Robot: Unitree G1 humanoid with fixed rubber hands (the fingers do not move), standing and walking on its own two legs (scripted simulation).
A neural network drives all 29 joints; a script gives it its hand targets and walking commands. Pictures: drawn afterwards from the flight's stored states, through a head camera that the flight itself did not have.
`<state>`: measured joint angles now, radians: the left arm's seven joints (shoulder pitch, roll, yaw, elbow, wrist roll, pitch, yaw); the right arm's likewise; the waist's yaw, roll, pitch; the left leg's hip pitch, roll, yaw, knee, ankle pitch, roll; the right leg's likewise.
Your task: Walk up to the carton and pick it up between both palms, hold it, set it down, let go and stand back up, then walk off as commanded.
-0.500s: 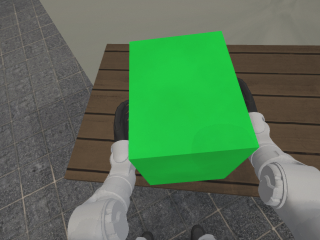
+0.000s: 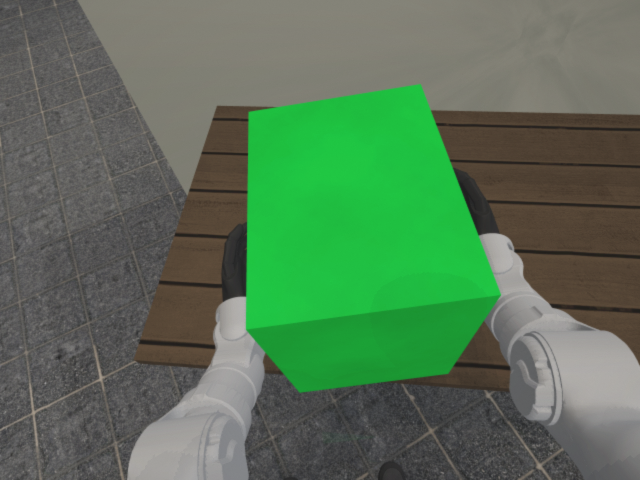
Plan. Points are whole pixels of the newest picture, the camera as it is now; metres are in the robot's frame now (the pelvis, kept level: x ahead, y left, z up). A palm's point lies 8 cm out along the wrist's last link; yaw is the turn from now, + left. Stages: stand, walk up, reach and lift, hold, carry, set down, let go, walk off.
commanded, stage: reach and lift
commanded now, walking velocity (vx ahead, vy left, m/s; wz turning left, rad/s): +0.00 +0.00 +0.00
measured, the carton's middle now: (355, 251) +0.42 +0.00 -0.04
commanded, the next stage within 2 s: none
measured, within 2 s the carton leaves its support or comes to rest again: neither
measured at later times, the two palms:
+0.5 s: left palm (233, 270) +0.35 +0.15 +0.03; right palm (502, 207) +0.42 -0.16 +0.09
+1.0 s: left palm (201, 228) +0.36 +0.17 +0.13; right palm (529, 165) +0.40 -0.15 +0.17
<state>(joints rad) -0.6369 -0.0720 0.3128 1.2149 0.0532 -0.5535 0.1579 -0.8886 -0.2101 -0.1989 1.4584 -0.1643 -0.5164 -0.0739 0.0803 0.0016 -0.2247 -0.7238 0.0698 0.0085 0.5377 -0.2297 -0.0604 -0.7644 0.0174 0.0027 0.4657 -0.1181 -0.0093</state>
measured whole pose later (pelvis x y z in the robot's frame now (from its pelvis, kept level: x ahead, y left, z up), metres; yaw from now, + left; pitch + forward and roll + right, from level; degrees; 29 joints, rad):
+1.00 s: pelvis -0.01 +0.00 +0.01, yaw +2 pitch +3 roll -1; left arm -0.68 0.00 0.19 0.95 0.02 0.08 0.14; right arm -0.89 -0.20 -0.09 1.20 0.10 0.05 -0.11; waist 0.03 0.01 -0.20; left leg -0.30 0.07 -0.03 0.50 -0.25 -0.06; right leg -0.32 0.02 -0.04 0.41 -0.15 -0.01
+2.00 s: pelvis -0.01 +0.01 +0.02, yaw +3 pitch -3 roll -2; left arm -0.69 0.01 0.29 0.62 0.17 0.44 0.01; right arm -0.88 -0.16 -0.09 0.97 0.10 0.28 -0.16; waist -0.02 0.01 -0.14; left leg -0.18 0.06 -0.04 0.48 -0.25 -0.04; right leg -0.17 0.00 -0.05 0.35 -0.13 0.01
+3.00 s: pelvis -0.01 +0.01 +0.02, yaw +4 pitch -5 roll -2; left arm -0.69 0.01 0.29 0.46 0.19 0.61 -0.02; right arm -0.88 -0.16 -0.07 0.84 0.15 0.39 -0.18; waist -0.03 0.01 -0.13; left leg -0.14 0.05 -0.04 0.48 -0.25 -0.04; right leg -0.13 0.00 -0.05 0.34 -0.12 0.01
